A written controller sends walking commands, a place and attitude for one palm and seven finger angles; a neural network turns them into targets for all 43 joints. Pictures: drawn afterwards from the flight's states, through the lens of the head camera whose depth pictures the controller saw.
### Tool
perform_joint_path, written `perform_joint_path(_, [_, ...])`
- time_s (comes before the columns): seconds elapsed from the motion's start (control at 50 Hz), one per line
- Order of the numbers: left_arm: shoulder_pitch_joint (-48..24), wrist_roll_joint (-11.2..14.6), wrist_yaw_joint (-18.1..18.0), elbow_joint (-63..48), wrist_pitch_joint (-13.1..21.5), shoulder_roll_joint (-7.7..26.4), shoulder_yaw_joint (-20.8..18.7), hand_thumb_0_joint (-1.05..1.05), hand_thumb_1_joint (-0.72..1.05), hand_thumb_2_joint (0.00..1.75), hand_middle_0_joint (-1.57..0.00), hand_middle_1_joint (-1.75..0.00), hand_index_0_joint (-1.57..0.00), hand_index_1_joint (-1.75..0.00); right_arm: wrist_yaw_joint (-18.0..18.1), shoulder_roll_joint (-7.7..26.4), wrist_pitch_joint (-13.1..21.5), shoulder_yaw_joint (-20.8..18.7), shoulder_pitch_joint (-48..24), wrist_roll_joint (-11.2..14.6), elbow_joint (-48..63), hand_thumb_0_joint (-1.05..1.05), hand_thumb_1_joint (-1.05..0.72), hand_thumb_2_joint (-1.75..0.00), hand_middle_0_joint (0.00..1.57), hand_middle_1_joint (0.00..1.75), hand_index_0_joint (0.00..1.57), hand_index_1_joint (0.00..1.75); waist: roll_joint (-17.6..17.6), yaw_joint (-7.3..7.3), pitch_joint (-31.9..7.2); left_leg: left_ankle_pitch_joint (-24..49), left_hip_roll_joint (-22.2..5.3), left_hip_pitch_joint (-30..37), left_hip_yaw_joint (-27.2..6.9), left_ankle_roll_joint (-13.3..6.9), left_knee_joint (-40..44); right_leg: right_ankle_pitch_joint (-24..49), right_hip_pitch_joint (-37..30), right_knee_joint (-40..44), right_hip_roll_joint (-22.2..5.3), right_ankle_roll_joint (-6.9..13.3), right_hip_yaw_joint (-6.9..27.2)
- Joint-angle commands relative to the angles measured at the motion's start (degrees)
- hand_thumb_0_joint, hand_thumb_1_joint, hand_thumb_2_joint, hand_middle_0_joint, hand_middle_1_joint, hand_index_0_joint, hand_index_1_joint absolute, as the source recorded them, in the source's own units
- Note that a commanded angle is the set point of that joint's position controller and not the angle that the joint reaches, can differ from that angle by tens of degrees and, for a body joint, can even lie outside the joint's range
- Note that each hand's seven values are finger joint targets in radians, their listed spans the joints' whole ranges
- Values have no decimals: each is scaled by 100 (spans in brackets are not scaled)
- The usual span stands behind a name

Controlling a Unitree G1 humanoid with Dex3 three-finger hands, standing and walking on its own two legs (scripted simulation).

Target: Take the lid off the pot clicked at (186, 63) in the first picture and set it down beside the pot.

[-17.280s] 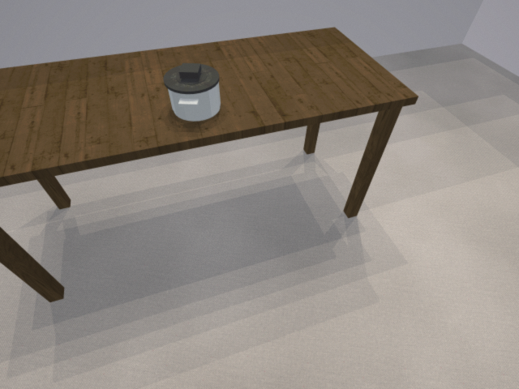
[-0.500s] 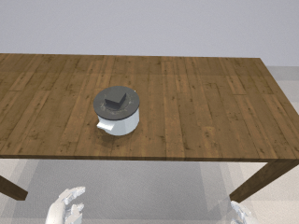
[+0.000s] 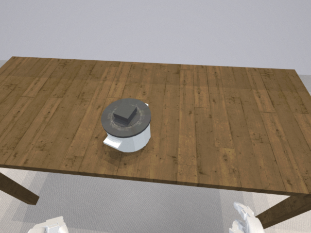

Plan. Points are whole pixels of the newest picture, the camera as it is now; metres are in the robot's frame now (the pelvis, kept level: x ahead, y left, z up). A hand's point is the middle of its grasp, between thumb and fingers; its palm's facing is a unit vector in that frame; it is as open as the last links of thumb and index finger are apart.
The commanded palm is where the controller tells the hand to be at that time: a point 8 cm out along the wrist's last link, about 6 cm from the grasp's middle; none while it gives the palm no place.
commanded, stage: raise the hand higher, near the body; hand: left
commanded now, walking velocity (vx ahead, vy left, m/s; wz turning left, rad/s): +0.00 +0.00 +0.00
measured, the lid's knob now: (125, 112) +0.45 +0.14 +0.03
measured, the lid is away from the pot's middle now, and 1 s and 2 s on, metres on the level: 0.00 0.00 0.00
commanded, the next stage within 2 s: reach forward and open the fingers in 0.72 s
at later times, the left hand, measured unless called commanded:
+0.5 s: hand (50, 213) +0.15 +0.25 +0.04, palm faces +0.22 -0.89 -0.40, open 3.1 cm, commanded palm +0.10 +0.28 +0.08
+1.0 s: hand (36, 195) +0.17 +0.26 +0.09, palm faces +0.01 -0.37 -0.93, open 3.0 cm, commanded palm +0.15 +0.28 +0.13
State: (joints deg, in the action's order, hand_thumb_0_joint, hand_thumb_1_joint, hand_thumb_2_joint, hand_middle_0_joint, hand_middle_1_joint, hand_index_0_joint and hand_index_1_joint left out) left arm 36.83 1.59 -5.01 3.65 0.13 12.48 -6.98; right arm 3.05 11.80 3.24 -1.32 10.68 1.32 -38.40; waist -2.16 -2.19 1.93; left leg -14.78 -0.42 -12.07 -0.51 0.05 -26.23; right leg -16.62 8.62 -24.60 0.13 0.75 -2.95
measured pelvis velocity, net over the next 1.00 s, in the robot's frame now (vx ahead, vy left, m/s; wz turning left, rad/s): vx -0.01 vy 0.02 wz -0.02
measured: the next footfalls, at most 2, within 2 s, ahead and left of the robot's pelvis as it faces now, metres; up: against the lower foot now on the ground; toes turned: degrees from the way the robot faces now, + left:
none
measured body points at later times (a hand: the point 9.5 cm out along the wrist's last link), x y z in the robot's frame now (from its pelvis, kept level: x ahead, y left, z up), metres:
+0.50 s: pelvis +0.01 +0.02 +0.00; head +0.03 +0.01 +0.45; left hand +0.13 +0.29 +0.06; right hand +0.20 -0.20 -0.09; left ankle -0.01 +0.12 -0.74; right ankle -0.04 -0.11 -0.74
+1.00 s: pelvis -0.01 +0.02 -0.01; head +0.01 -0.01 +0.44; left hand +0.16 +0.28 +0.14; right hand +0.19 -0.20 -0.10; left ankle -0.01 +0.12 -0.74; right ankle -0.04 -0.11 -0.74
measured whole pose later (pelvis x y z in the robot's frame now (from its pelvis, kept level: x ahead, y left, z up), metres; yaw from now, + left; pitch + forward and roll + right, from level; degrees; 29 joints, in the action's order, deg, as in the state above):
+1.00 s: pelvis -0.01 +0.02 -0.01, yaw -1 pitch +3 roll -1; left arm 33.6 -31.8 -4.4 -28.3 -3.2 29.8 -7.9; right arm 0.2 14.6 -3.9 0.8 8.0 0.2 -31.0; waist -4.6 -5.3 -0.6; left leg -16.0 0.1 -17.6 1.1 -1.3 -31.0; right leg -17.3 14.7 -29.3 -0.6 -0.4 -1.4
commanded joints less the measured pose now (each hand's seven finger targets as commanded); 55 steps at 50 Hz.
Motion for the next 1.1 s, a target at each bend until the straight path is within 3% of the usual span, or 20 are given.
perform_joint_path(0.0, [210,-17,-91,-1621,420,922,-486,0,90,90,-130,-150,-130,-150,72,635,435,-173,-805,-38,978,0,-90,-90,20,30,20,30,69,-78,-781,1887,103,820,87,-308,127,1896,161,450,-106,-39,-10])
perform_joint_path(0.06, [671,-11,-5,-1237,361,498,-189,0,90,90,-130,-150,-130,-150,98,610,395,-209,-756,-25,958,0,-90,-90,20,30,20,30,583,-44,-570,1867,51,723,76,-330,127,1930,233,391,-105,-101,-87])
perform_joint_path(0.1, [602,-37,0,-1424,404,775,-456,0,90,90,-130,-150,-130,-150,96,632,367,-215,-836,-43,949,0,-90,-90,20,30,20,30,655,-91,-541,1879,59,737,75,-329,149,1957,236,426,-90,-99,-77])
perform_joint_path(0.2, [397,-30,-44,-2596,515,1170,-756,0,90,90,-130,-150,-130,-150,116,578,478,-130,-843,-63,1059,0,-90,-90,20,30,20,30,115,-204,-940,2378,42,987,61,-317,202,2106,-37,394,-98,-58,-57])
perform_joint_path(0.26, [843,-53,46,-2502,472,679,-351,0,90,90,-130,-150,-130,-150,93,498,448,-108,-854,-32,1080,0,-90,-90,20,30,20,30,-115,-184,-686,2860,-32,998,36,-305,189,2179,44,367,-130,-81,-127])
perform_joint_path(0.3, [990,-81,80,-2435,471,726,-440,0,90,90,-130,-150,-130,-150,49,530,400,-124,-880,-45,1054,0,-90,-90,20,30,20,30,51,-214,-569,2906,-67,924,-17,-271,222,2096,68,403,-85,-66,-158])
perform_joint_path(0.4, [526,-63,0,-3344,652,1272,-869,0,90,90,-130,-150,-130,-150,67,560,436,-92,-875,-60,1197,0,-90,-90,20,30,20,30,21,-240,-768,2534,-116,915,-47,-236,286,1801,-47,415,-67,-49,-134])
perform_joint_path(0.46, [624,-51,16,-3506,683,917,-551,0,90,90,-130,-150,-130,-150,50,517,474,-51,-815,-46,1241,0,-90,-90,20,30,20,30,-162,-190,-788,2573,-149,964,-63,-234,300,1661,-28,399,-101,-48,-150])
perform_joint_path(0.52, [673,-38,44,-3211,660,742,-434,0,90,90,-130,-150,-130,-150,9,513,417,-72,-828,-29,1213,0,-90,-90,20,30,20,30,120,-135,-453,2074,-167,796,-49,-229,337,1434,114,467,-86,-38,-165])
perform_joint_path(0.6, [70,-29,-46,-3740,816,1366,-993,0,90,90,-130,-150,-130,-150,42,611,453,-32,-879,-56,1254,0,-90,-90,20,30,20,30,-78,-192,-587,1488,-140,762,-77,-204,418,1075,105,528,-40,-18,-97])
perform_joint_path(0.7, [152,-26,-89,-3839,859,1300,-1066,0,90,90,-130,-150,-130,-150,26,565,536,7,-892,-63,1192,0,-90,-90,20,30,20,30,-204,-211,-587,1600,-163,776,-78,-181,391,1147,91,529,-35,6,-96])
perform_joint_path(0.72, [166,22,-57,-3764,861,1025,-823,0,90,90,-130,-150,-130,-150,9,509,521,11,-862,-29,1216,0,-90,-90,20,30,20,30,-27,-155,-455,1529,-182,689,-101,-180,402,1105,81,487,-69,7,-135])
perform_joint_path(0.8, [-284,47,-66,-3857,954,1397,-1231,0,90,90,-130,-150,-130,-150,14,615,494,-16,-945,-45,1194,0,-90,-90,20,30,20,30,-21,-190,-397,1191,-156,672,-60,-182,451,945,168,593,-31,-5,-77])
perform_joint_path(0.82, [-691,-2315,-192,-4277,535,2723,-778,0,89,88,-127,-149,-127,-149,-42,1075,183,22,-703,-150,1329,0,-90,-90,20,30,20,30,-348,-113,-624,1568,-62,125,34,-284,153,1057,555,-10,46,-34,73])
perform_joint_path(0.86, [-803,-2399,-261,-4663,222,2170,-644,0,85,85,-122,-147,-122,-147,-153,828,-46,-6,-708,-169,1580,0,-90,-90,20,30,20,30,-685,-174,-825,2114,-79,50,23,-256,8,1022,610,-154,23,58,-145])
perform_joint_path(0.9, [-18,-3368,-222,-4208,-181,2528,-787,0,79,87,-118,-143,-118,-143,-249,864,-328,-59,-841,-117,1640,0,-90,-90,20,30,20,30,-702,-382,-917,2062,-128,12,-27,-223,-112,927,641,-204,156,153,32])
perform_joint_path(0.98, [-550,-4263,146,-3746,-510,3210,-941,0,66,94,-114,-127,-114,-127,-291,1001,-964,-43,-1005,-69,1783,0,-90,-90,20,30,20,30,257,-291,-983,1483,-21,-244,38,-251,-255,932,710,-219,133,95,169])
perform_joint_path(1.04, [-1294,-4561,502,-3752,-486,3731,-972,0,56,100,-115,-107,-115,-107,-224,1047,-974,-2,-1126,24,1847,0,-90,-90,20,30,20,30,-66,-250,-1326,1328,55,-8,-37,-337,-280,913,595,-91,41,17,221])
perform_joint_path(1.06, [-1326,-4493,654,-3711,-499,3468,-652,0,52,102,-114,-104,-114,-104,-193,961,-941,-22,-1144,114,1868,0,-90,-90,20,30,20,30,-81,-165,-1299,1307,62,24,-67,-358,-274,951,522,-70,19,-16,214])
perform_joint_path(1.08, [-1509,-4494,828,-3691,-460,3741,-762,0,49,104,-112,-100,-112,-100,-155,1032,-909,8,-1085,77,1822,0,-90,-90,20,30,20,30,-122,-181,-1392,1405,121,112,-85,-388,-259,1095,566,7,13,-56,211])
